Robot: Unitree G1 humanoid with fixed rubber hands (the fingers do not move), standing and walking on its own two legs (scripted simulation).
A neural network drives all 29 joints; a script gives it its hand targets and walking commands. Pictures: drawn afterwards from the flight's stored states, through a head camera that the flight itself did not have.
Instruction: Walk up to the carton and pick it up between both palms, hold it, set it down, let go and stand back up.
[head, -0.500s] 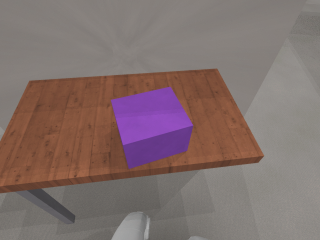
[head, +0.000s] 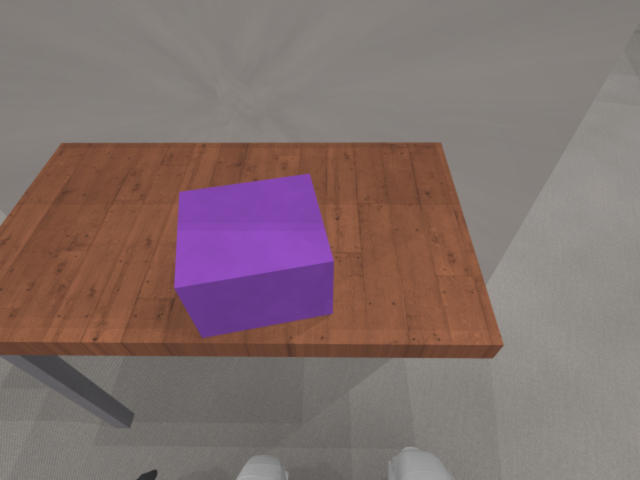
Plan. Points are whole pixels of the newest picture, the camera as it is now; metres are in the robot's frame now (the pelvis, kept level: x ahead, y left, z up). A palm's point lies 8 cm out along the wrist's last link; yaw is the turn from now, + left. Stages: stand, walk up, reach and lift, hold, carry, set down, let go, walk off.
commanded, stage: walk up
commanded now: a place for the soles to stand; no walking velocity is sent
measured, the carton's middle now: (257, 253) +0.44 +0.12 -0.01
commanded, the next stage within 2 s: none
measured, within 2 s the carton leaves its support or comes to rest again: neither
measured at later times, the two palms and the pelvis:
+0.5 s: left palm out of the picture +0.04 +0.33 -0.11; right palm (499, 473) +0.15 -0.20 -0.08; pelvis +0.01 +0.04 +0.01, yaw +11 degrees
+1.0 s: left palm out of the picture +0.07 +0.32 -0.06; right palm (465, 419) +0.20 -0.17 -0.06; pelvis +0.03 +0.05 +0.05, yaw +12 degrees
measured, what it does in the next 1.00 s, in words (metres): steps on the spot: left foot, then right foot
